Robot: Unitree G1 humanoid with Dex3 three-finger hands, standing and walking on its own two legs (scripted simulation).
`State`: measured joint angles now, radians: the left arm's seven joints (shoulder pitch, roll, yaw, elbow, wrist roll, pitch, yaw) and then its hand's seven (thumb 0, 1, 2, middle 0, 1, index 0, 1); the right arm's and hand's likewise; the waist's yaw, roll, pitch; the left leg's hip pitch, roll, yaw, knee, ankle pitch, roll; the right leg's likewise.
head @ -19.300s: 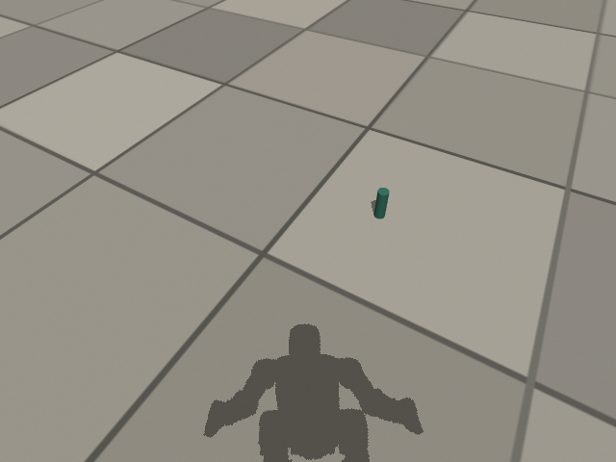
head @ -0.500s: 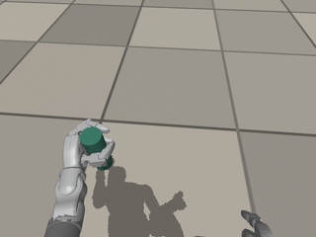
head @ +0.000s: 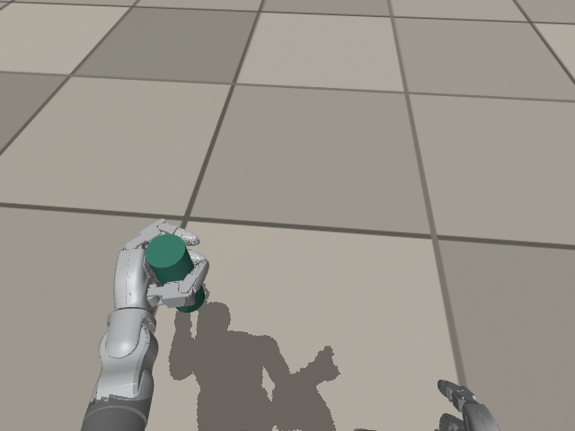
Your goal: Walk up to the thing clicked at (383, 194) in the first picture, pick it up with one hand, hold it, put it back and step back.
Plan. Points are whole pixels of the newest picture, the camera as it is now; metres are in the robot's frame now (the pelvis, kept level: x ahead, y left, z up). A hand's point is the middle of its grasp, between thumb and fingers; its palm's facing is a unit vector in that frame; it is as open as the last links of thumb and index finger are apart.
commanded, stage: hold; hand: left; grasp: from the side
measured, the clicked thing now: (178, 276) +0.33 +0.18 +0.02
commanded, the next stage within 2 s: crouch in 0.10 s
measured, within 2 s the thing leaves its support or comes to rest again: neither
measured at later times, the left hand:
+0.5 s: hand (188, 281) +0.33 +0.16 +0.01, palm faces +0.12 -0.99 -0.02, open 6.6 cm
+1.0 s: hand (204, 325) +0.36 +0.19 -0.23, palm faces +0.13 -0.99 -0.03, open 6.6 cm
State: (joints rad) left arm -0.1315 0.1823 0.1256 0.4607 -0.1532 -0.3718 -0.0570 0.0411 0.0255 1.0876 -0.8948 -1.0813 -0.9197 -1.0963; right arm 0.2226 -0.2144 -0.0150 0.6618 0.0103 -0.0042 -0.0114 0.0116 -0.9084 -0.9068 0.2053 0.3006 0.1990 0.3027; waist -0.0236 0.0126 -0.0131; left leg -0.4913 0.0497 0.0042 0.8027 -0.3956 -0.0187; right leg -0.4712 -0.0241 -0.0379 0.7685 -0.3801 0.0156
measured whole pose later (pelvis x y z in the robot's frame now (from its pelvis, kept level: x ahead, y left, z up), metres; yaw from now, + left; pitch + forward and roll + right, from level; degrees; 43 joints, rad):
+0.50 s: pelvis -0.01 +0.00 -0.01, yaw +0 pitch +8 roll -1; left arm -0.18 0.17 0.16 0.59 -0.13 -0.45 -0.03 0.04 0.03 1.09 -0.90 -1.08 -0.92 -1.10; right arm 0.20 -0.22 -0.02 0.66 -0.01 -0.02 0.01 0.01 -0.88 -0.90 0.21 0.30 0.20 0.30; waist -0.04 0.00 -0.02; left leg -0.61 0.05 0.00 0.88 -0.41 -0.02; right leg -0.60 -0.03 -0.04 0.86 -0.40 0.01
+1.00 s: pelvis -0.05 +0.00 -0.21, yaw -2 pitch +31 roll -3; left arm -0.46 0.27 0.33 0.93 -0.13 -0.76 -0.13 0.04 0.02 1.10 -0.90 -1.08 -0.93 -1.10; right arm 0.12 -0.25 -0.02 0.69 -0.07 -0.01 0.08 0.01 -0.90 -0.91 0.20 0.30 0.20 0.30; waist -0.08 0.00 -0.19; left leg -1.63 0.06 -0.05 1.76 -0.68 -0.02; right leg -1.60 -0.02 -0.04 1.72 -0.66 0.01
